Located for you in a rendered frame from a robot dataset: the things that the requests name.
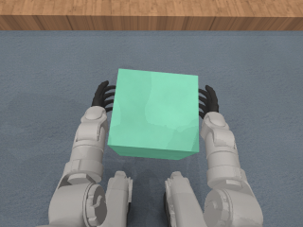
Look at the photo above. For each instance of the right robot forearm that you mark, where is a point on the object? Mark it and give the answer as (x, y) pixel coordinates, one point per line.
(224, 168)

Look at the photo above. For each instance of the robot right hand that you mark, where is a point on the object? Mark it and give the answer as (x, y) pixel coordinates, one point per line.
(211, 101)

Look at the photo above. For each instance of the right robot upper arm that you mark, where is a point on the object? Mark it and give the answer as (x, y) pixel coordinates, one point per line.
(229, 208)

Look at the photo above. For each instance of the right robot shin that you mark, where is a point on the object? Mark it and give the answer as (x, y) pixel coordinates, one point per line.
(171, 208)

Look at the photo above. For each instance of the left robot upper arm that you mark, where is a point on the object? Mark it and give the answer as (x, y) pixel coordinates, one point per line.
(78, 205)

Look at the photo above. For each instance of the robot left hand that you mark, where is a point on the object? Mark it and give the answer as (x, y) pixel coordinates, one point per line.
(100, 96)

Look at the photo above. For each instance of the left robot forearm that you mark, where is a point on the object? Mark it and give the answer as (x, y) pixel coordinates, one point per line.
(85, 164)

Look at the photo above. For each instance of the carton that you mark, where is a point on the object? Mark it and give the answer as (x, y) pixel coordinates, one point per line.
(155, 115)

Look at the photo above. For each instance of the right robot foot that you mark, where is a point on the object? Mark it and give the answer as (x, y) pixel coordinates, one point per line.
(166, 209)

